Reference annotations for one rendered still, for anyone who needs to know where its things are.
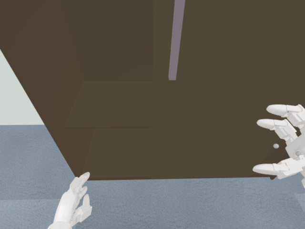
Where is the handle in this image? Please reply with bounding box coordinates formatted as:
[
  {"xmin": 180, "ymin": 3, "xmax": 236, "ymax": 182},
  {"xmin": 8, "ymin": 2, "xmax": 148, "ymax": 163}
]
[{"xmin": 169, "ymin": 0, "xmax": 185, "ymax": 80}]

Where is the wardrobe door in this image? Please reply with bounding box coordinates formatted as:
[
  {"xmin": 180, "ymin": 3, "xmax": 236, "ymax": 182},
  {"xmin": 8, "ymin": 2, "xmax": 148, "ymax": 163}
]
[
  {"xmin": 152, "ymin": 0, "xmax": 305, "ymax": 179},
  {"xmin": 260, "ymin": 107, "xmax": 305, "ymax": 164}
]

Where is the left robot hand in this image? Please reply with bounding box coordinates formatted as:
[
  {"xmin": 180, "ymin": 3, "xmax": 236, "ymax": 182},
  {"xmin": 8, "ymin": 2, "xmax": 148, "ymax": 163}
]
[{"xmin": 54, "ymin": 172, "xmax": 92, "ymax": 227}]

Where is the right robot hand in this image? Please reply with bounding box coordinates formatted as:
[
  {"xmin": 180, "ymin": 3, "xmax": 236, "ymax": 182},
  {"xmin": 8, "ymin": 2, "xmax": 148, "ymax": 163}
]
[{"xmin": 253, "ymin": 104, "xmax": 305, "ymax": 179}]

